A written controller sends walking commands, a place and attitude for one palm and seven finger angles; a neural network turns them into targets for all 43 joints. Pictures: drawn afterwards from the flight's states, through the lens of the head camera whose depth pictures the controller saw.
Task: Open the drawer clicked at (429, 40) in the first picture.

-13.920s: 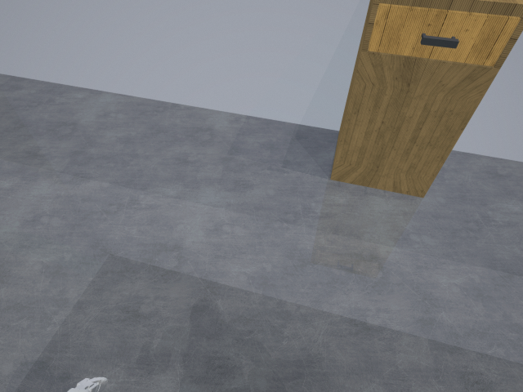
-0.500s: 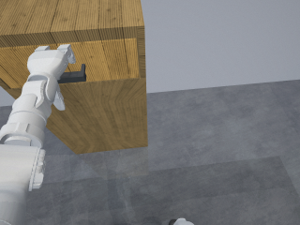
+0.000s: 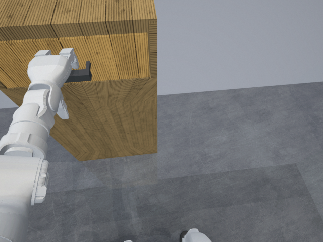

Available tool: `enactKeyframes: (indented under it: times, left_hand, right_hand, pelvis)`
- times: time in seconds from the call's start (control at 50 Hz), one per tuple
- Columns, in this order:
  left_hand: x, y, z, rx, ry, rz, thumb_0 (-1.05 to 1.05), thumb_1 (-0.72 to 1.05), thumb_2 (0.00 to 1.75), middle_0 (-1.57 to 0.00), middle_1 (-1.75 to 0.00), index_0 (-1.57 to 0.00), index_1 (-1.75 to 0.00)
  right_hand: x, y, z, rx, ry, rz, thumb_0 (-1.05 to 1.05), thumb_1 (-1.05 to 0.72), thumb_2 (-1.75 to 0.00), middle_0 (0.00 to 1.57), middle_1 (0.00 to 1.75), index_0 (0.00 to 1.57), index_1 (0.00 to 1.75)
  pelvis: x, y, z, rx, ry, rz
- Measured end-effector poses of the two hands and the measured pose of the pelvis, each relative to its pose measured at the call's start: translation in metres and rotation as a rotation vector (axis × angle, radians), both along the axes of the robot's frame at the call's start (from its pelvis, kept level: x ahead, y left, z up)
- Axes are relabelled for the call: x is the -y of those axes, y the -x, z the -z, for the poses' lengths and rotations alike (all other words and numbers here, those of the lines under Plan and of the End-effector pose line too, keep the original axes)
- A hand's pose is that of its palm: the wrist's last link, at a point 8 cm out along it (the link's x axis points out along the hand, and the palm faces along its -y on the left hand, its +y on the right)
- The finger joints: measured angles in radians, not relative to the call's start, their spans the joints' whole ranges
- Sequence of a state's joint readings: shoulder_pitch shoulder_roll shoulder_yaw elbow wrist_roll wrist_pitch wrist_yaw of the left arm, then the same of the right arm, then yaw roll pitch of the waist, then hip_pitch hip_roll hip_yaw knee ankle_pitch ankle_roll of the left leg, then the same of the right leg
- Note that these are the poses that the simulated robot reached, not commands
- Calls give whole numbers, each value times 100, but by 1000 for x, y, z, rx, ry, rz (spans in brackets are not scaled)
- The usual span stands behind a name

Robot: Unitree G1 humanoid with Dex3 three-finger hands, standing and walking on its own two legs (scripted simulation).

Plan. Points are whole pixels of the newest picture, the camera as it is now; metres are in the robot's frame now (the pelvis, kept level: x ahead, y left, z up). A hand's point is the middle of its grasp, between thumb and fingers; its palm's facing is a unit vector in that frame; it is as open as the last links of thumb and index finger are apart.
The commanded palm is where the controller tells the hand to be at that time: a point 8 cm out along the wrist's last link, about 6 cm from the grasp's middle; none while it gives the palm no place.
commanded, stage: lower the fingers behind the handle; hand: left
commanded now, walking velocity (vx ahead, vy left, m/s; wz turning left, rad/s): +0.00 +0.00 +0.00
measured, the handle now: (69, 70) +0.56 +0.23 +0.05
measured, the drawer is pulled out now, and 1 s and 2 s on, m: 0.00 0.00 0.00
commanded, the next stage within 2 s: lift the fingers back up to retry in 0.82 s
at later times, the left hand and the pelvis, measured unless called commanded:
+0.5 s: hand (62, 84) +0.51 +0.24 +0.06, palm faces -0.04 +0.03 -1.00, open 13.8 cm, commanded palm +0.49 +0.24 +0.08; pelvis -0.02 +0.00 -0.01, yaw +0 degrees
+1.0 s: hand (62, 85) +0.50 +0.24 +0.06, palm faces -0.03 +0.01 -1.00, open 13.8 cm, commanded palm +0.49 +0.24 +0.09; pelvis -0.02 +0.00 -0.02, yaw -1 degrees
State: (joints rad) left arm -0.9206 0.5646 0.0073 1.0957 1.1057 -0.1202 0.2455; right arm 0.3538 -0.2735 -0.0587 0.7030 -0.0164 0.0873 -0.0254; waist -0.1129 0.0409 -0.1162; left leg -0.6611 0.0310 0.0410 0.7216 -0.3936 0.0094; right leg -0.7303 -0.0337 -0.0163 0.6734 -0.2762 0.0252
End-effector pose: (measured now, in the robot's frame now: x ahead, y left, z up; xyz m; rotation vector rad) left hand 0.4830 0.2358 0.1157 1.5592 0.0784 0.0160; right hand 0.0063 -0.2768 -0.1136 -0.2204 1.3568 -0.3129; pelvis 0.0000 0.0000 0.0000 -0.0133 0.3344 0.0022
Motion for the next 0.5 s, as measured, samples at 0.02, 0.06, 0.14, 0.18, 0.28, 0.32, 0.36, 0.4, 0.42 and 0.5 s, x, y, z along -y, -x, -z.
enactKeyframes:
  times: [0.02,0.06,0.14,0.18,0.28,0.32,0.36,0.4,0.42,0.5]
  left_hand:
    - [0,0,0,3,0,0,0,-49,30,-33,-122,-32,-120]
    - [1,0,1,5,-11,-2,0,-49,30,-33,-123,-32,-120]
    - [2,-2,1,9,-13,-14,0,-49,30,-33,-126,-32,-120]
    - [2,-4,1,7,-16,-19,0,-49,30,-33,-127,-32,-120]
    - [4,-6,1,-3,-36,-22,0,-49,30,-33,-130,-32,-120]
    - [4,-7,1,-5,-36,-24,0,-49,30,-33,-131,-32,-120]
    - [4,-7,2,-6,-39,-22,0,-49,30,-33,-132,-32,-120]
    - [4,-6,2,-7,-45,-19,0,-49,30,-32,-132,-32,-120]
    - [4,-6,2,-7,-45,-17,0,-49,30,-31,-132,-32,-120]
    - [3,-4,4,-4,-47,-9,0,-49,30,-29,-132,-32,-120]
  right_hand:
    - [0,1,0,-2,0,0,0,-90,-89,21,30,20,30]
    - [-1,3,1,-5,-1,2,0,-90,-89,21,30,20,30]
    - [-2,9,2,-12,-3,4,0,-90,-89,21,30,20,30]
    - [-3,12,3,-13,-2,7,0,-90,-89,21,30,20,30]
    - [-4,22,5,-17,2,18,0,-90,-89,21,30,20,30]
    - [-4,27,6,-23,2,20,0,-90,-89,21,30,20,30]
    - [-4,32,7,-29,2,23,0,-90,-89,21,30,20,30]
    - [-5,37,8,-37,2,26,0,-90,-89,21,30,20,30]
    - [-5,40,9,-41,1,27,0,-90,-89,21,30,20,30]
    - [-5,47,11,-53,0,32,0,-90,-89,21,30,20,30]
  pelvis:
    - [0,0,1,-2,0,0]
    - [-1,1,1,-4,1,0]
    - [-1,5,3,-8,1,0]
    - [-2,6,4,-11,1,1]
    - [-2,11,7,-20,0,4]
    - [-2,14,9,-23,-1,5]
    - [-2,16,10,-28,-2,6]
    - [-2,17,12,-31,-2,8]
    - [-2,18,12,-33,-2,8]
    - [-2,21,15,-38,-2,9]
